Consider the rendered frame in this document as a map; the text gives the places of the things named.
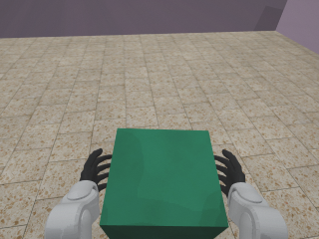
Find robot right hand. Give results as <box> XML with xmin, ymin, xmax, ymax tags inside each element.
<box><xmin>214</xmin><ymin>149</ymin><xmax>246</xmax><ymax>198</ymax></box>

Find carton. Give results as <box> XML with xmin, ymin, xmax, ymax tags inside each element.
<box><xmin>99</xmin><ymin>127</ymin><xmax>229</xmax><ymax>239</ymax></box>

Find robot right forearm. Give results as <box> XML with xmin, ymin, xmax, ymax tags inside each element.
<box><xmin>227</xmin><ymin>182</ymin><xmax>288</xmax><ymax>239</ymax></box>

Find robot left hand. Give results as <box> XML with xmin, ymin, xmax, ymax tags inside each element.
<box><xmin>79</xmin><ymin>148</ymin><xmax>112</xmax><ymax>192</ymax></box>

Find robot left forearm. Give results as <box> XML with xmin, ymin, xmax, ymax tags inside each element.
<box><xmin>44</xmin><ymin>180</ymin><xmax>100</xmax><ymax>239</ymax></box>

